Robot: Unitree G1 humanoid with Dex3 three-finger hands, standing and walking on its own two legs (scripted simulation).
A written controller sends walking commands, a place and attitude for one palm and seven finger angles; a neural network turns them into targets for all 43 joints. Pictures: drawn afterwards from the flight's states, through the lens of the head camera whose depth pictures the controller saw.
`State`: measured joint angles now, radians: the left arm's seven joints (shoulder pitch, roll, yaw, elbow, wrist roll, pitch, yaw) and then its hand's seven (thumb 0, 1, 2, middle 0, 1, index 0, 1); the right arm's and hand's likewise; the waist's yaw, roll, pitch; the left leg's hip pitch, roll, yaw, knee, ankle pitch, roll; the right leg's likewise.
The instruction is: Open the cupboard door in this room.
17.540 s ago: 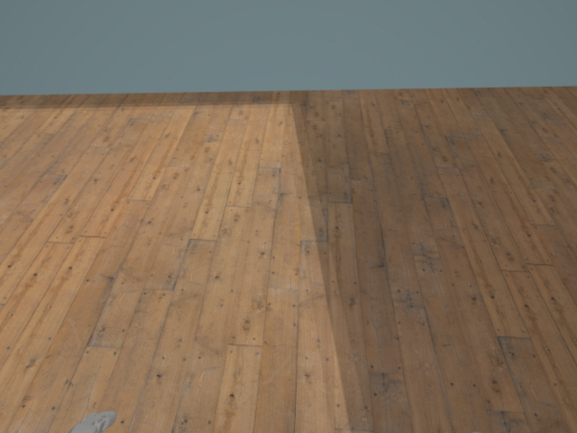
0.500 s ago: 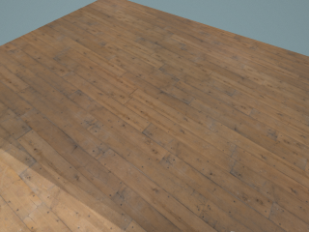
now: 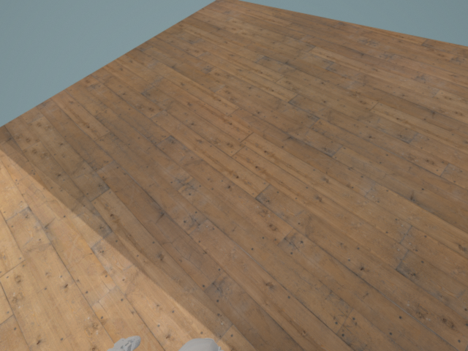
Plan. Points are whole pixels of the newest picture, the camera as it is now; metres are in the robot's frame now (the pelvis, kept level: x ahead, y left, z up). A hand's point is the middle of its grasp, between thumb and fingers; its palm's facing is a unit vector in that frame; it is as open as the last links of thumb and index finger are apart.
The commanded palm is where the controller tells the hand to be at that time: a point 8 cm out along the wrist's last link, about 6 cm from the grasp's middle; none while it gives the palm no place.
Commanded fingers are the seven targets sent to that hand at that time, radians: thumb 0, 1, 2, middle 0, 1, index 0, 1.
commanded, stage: turn or walk to find it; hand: left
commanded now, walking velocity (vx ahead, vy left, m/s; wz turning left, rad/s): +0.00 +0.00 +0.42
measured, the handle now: out of the picture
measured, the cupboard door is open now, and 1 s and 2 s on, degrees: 0 0 0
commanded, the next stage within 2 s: none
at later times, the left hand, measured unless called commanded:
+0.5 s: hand out of the picture -0.06 +0.25 -0.19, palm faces +0.29 -0.93 -0.24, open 7.4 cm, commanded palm none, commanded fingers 0.00 0.90 0.90 -0.20 -0.30 -0.20 -0.30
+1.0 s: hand out of the picture -0.02 +0.19 -0.14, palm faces +0.42 -0.86 -0.29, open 7.4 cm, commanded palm none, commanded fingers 0.00 0.90 0.90 -0.20 -0.30 -0.20 -0.30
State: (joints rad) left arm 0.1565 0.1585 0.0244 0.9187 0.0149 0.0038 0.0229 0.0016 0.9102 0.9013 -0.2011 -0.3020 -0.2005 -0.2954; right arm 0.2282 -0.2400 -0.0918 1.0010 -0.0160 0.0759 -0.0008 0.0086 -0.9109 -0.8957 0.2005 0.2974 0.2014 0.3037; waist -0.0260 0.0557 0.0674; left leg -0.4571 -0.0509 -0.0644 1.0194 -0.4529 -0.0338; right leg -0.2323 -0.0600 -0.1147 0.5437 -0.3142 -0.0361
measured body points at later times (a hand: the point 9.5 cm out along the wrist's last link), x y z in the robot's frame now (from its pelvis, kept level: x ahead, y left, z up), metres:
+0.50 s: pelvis -0.02 +0.04 -0.01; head +0.00 +0.07 +0.44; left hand -0.07 +0.30 -0.17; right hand +0.15 -0.18 -0.13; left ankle -0.04 +0.13 -0.74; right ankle -0.02 -0.10 -0.68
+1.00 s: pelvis -0.03 -0.03 +0.00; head +0.01 -0.06 +0.45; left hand -0.04 +0.23 -0.12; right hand +0.09 -0.25 -0.17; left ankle -0.08 +0.11 -0.68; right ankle +0.00 -0.11 -0.74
